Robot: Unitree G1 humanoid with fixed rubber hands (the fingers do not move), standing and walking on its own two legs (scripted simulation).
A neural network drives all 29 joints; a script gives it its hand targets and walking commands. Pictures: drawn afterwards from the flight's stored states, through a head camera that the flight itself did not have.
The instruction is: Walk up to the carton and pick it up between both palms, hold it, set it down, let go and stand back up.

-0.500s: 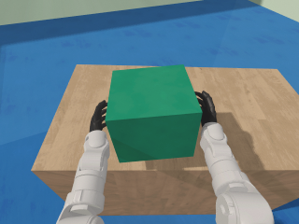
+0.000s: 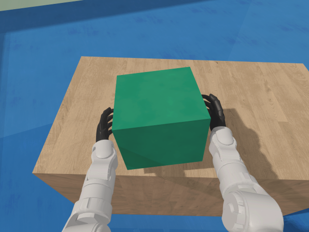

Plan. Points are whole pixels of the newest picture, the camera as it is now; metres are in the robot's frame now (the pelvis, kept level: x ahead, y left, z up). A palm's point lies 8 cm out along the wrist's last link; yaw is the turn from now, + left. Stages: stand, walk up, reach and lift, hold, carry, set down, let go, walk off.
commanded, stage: set down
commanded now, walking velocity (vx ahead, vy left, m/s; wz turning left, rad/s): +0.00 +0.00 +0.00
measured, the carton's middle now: (159, 117) +0.44 +0.03 +0.03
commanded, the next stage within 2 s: none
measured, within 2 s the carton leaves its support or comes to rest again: rests again in 1.20 s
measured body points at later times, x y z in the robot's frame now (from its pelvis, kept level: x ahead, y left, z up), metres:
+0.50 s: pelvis +0.00 +0.00 +0.00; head +0.09 +0.00 +0.44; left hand +0.37 +0.17 +0.01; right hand +0.44 -0.13 +0.03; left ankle -0.02 +0.13 -0.75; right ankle -0.02 -0.11 -0.75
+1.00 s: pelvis +0.00 +0.00 +0.00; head +0.09 +0.00 +0.44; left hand +0.37 +0.17 +0.00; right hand +0.43 -0.13 +0.02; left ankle -0.02 +0.13 -0.75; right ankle -0.02 -0.11 -0.75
